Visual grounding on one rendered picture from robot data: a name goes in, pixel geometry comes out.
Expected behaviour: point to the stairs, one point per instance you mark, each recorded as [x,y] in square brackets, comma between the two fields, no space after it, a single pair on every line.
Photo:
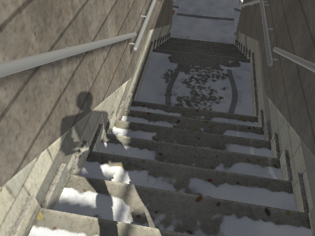
[169,170]
[202,47]

